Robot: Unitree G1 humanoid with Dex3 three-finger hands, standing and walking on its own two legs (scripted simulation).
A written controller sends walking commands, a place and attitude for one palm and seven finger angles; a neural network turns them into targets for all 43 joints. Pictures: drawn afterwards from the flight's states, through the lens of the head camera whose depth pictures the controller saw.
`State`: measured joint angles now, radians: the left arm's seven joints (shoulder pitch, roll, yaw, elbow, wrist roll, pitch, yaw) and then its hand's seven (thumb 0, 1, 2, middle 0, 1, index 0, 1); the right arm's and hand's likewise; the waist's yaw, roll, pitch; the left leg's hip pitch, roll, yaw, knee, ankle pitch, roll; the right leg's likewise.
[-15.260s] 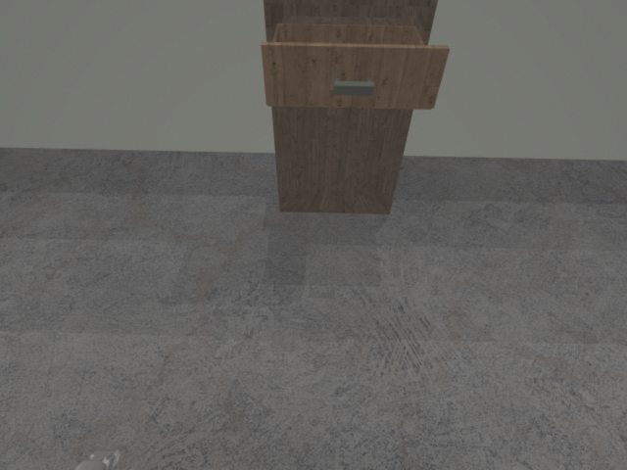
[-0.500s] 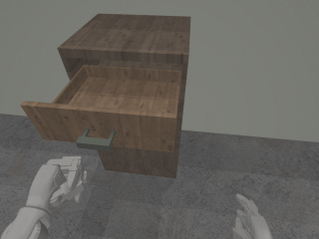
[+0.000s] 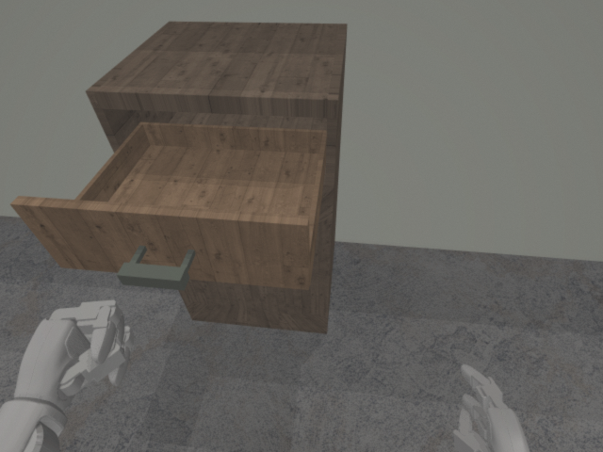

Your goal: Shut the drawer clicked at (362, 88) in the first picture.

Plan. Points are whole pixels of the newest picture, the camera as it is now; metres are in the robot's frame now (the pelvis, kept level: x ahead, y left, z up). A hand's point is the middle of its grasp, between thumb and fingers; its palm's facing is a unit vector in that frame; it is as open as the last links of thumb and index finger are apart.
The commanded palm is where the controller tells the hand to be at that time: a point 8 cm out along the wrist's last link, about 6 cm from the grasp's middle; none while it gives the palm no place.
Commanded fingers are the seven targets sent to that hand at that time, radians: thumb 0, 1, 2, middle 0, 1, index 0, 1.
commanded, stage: bring the fist close to the handle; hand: left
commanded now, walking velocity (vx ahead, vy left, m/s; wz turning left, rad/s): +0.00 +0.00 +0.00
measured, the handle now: (159, 264) +0.37 +0.26 +0.03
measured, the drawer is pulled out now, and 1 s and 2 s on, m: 0.30 0.30 0.23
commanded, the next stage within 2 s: push the drawer shut in 1.18 s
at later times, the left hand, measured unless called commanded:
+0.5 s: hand (152, 336) +0.24 +0.22 +0.05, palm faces -0.04 -1.00 -0.04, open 3.3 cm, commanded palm +0.22 +0.28 +0.05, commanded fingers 0.00 0.90 0.90 -1.40 -1.60 -1.40 -1.60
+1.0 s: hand (170, 323) +0.28 +0.21 +0.02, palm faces -0.04 -1.00 -0.05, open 3.3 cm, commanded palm +0.25 +0.27 +0.02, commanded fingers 0.00 0.90 0.90 -1.40 -1.60 -1.40 -1.60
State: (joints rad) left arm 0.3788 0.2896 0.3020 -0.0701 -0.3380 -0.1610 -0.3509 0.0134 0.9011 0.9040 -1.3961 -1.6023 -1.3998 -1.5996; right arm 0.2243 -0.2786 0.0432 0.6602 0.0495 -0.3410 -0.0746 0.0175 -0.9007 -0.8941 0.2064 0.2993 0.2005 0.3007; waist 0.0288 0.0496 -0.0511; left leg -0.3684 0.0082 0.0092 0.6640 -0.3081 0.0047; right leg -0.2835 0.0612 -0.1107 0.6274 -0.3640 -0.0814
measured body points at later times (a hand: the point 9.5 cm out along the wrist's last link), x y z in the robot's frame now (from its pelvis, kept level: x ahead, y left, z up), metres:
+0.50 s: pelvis +0.00 +0.03 -0.01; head +0.03 +0.02 +0.44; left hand +0.24 +0.27 +0.06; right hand +0.16 -0.21 -0.09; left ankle +0.03 +0.12 -0.72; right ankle -0.02 -0.06 -0.72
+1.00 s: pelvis -0.01 +0.04 -0.03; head +0.04 +0.03 +0.42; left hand +0.27 +0.27 +0.03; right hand +0.15 -0.21 -0.12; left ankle +0.02 +0.12 -0.72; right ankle -0.02 -0.06 -0.72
